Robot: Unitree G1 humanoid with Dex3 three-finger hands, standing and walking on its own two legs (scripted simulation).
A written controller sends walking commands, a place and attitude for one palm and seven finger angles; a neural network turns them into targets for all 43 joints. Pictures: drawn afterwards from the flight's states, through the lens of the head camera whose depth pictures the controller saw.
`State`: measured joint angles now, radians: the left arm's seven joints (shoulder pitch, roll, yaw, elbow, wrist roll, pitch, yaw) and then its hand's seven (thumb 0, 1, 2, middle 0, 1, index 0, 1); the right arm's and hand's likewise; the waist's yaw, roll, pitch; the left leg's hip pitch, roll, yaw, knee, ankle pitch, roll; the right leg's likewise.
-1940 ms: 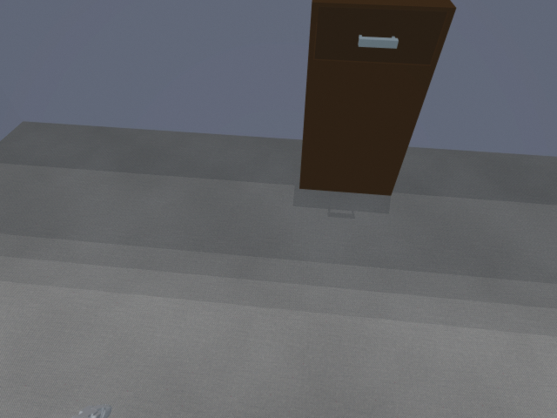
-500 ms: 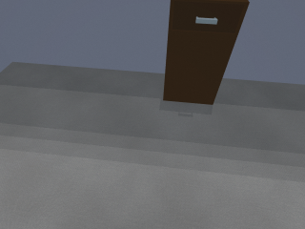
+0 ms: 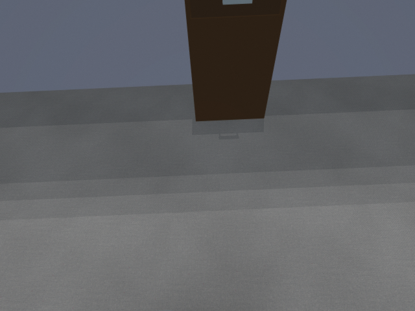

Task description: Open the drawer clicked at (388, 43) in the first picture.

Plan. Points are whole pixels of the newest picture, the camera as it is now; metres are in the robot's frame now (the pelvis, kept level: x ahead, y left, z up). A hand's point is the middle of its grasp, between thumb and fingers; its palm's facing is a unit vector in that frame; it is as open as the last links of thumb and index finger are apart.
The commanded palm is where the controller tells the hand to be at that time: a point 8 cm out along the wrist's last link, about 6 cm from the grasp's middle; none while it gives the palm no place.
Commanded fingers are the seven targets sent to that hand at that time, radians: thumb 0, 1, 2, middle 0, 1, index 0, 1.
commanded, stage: walk to a spot facing it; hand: left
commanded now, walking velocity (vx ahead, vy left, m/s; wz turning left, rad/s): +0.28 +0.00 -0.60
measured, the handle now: out of the picture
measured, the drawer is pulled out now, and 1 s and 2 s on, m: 0.00 0.00 0.00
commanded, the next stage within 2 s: turn to face it in 1.88 s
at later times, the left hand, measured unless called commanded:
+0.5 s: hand out of the picture +0.12 +0.26 -0.16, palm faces -0.15 -0.97 -0.20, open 7.4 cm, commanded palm none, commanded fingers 0.00 0.90 0.90 -0.20 -0.30 -0.20 -0.30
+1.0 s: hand (212, 182) +0.48 +0.04 -0.16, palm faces -0.64 -0.76 -0.12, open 7.4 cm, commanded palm none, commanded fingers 0.00 0.90 0.90 -0.20 -0.30 -0.20 -0.30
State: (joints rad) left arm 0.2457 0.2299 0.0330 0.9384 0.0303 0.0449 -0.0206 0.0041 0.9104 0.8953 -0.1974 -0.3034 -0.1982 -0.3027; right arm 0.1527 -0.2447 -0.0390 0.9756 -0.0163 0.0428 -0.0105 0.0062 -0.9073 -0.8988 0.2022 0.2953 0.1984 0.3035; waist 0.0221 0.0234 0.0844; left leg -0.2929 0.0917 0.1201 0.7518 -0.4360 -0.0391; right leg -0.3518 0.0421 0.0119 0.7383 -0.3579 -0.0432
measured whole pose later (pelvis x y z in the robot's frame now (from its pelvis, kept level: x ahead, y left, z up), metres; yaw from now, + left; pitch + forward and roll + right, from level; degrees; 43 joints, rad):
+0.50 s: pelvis +0.09 +0.06 +0.02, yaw -15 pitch +1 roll -1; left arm 0.38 0.24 0.08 0.98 0.03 0.02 -0.02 0.01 0.91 0.90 -0.20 -0.30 -0.20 -0.30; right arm 0.16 -0.21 -0.04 0.90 -0.02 -0.05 -0.01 0.01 -0.91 -0.90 0.20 0.29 0.20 0.30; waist 0.05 -0.04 -0.01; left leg -0.29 0.02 0.06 0.56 -0.30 0.01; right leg -0.33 0.07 0.16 0.77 -0.44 -0.02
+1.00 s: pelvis +0.26 -0.01 +0.00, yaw -34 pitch +0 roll -1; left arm 0.04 0.20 0.05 0.92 0.04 -0.01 -0.05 0.01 0.91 0.90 -0.19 -0.30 -0.19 -0.30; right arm 0.59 -0.12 -0.02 1.14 -0.02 -0.04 -0.02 0.01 -0.91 -0.90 0.20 0.29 0.20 0.30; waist -0.08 -0.04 0.10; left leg 0.08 0.13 0.37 0.61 -0.51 -0.04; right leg -0.43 0.01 -0.18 0.61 -0.20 -0.10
